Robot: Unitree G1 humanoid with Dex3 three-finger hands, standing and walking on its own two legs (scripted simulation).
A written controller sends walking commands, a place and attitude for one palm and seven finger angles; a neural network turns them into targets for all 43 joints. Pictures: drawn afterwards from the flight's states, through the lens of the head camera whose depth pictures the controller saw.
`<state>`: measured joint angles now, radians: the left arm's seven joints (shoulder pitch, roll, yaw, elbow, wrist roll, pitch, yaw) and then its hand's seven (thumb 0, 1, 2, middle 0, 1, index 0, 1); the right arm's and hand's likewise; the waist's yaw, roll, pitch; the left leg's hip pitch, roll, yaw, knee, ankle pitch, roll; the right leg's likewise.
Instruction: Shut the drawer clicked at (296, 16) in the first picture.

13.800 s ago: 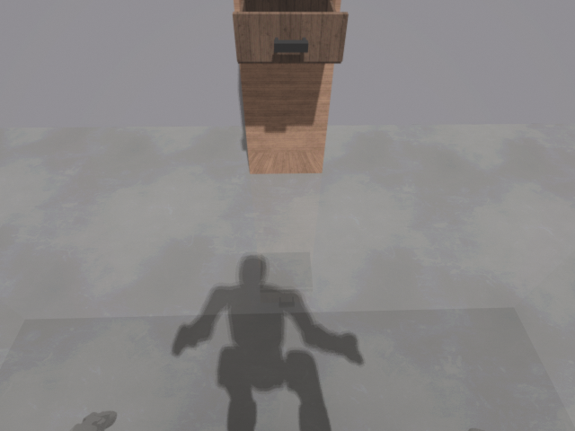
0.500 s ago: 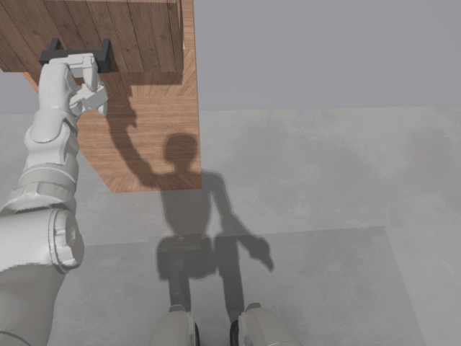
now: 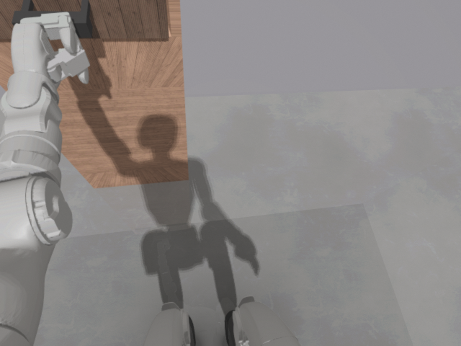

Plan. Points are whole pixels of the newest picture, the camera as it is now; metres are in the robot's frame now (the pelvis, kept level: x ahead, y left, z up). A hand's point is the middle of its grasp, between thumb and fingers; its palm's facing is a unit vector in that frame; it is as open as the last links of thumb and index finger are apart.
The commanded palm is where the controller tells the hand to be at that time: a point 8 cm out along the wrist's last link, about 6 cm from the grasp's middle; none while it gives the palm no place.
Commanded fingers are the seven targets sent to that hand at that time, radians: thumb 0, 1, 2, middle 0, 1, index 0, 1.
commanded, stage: push the drawer shut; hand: left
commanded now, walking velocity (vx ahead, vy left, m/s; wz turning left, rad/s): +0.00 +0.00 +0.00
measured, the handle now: (56, 15) +0.64 +0.20 +0.11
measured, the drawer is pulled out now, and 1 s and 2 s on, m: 0.01 0.00 0.00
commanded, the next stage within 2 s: pull the fist back off the drawer in 0.44 s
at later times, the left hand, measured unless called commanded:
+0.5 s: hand (77, 48) +0.58 +0.17 +0.10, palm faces +0.02 -1.00 -0.03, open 3.1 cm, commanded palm +0.62 +0.18 +0.10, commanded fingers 0.00 0.90 0.90 -1.40 -1.60 -1.40 -1.60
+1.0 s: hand (78, 48) +0.58 +0.17 +0.10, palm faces +0.02 -1.00 -0.02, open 3.1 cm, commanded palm +0.56 +0.19 +0.10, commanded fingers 0.00 0.90 0.90 -1.40 -1.60 -1.40 -1.60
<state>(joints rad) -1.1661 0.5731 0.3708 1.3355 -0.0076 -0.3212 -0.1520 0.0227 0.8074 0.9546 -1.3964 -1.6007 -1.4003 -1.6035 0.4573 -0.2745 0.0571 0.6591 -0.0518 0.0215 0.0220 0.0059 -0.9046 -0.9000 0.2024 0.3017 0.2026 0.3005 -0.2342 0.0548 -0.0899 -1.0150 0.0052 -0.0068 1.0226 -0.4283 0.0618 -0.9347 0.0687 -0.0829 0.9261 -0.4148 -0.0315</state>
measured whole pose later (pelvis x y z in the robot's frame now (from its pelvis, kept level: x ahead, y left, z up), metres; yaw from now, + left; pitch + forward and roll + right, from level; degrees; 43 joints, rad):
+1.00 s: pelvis -0.02 +0.00 -0.01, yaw +0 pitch +26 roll -6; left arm -1.30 0.67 0.37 1.38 0.03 -0.26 -0.15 0.02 0.74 0.95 -1.40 -1.60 -1.40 -1.60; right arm 0.49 -0.28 0.09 0.64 -0.07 0.00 0.03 0.00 -0.90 -0.90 0.20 0.30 0.20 0.30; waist -0.28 0.06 -0.07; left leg -1.11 0.01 -0.02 1.07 -0.41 0.07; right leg -1.02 0.07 -0.10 0.96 -0.39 -0.03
